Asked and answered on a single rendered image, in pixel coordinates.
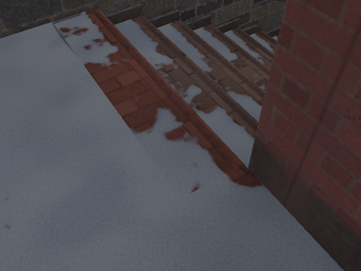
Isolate stairs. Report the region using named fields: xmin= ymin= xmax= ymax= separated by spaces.
xmin=114 ymin=15 xmax=278 ymax=168

